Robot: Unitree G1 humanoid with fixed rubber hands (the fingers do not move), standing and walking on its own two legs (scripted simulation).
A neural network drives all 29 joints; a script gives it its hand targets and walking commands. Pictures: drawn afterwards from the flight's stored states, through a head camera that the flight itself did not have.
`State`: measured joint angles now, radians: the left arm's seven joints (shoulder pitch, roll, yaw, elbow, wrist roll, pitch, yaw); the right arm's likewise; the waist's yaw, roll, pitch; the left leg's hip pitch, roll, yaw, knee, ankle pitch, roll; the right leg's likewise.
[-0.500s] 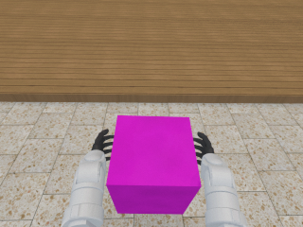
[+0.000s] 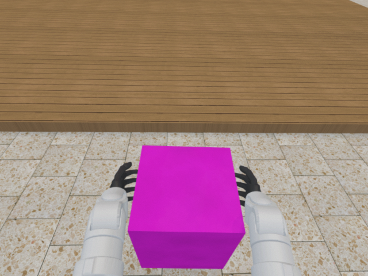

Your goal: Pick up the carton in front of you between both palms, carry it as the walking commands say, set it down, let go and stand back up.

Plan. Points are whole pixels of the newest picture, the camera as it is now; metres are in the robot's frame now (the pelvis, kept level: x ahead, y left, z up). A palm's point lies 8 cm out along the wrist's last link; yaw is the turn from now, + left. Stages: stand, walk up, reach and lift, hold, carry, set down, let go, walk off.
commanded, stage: hold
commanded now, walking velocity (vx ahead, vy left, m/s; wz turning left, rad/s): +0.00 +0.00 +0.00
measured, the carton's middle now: (184, 209) +0.29 +0.00 -0.04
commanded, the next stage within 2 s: carry in 1.28 s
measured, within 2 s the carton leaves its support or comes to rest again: neither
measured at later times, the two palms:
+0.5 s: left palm (116, 193) +0.28 +0.15 +0.05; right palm (254, 197) +0.28 -0.15 +0.05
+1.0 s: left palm (116, 192) +0.28 +0.15 +0.05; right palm (253, 196) +0.28 -0.15 +0.05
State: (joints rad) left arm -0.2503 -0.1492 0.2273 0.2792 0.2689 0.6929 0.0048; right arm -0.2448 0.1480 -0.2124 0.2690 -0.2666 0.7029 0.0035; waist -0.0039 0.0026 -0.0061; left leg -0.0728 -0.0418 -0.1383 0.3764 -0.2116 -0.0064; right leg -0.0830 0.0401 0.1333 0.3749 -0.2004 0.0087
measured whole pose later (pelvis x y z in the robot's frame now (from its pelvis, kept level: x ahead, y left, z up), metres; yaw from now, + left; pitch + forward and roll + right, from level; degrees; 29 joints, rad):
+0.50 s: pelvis -0.01 +0.00 +0.00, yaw +0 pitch -7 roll +0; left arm -0.30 -0.16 0.26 0.26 0.28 0.75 -0.01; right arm -0.29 0.16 -0.24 0.25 -0.28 0.76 0.01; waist 0.00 0.00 0.02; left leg -0.06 -0.04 -0.13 0.38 -0.20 -0.01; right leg -0.07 0.04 0.13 0.38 -0.19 0.01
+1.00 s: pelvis +0.00 +0.00 +0.00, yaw +0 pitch -7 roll +0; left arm -0.26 -0.15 0.22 0.22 0.27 0.76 0.00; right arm -0.25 0.15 -0.21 0.22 -0.27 0.77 0.01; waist 0.00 0.00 0.01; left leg -0.03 -0.04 -0.13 0.36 -0.20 -0.01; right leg -0.04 0.04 0.13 0.35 -0.19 0.01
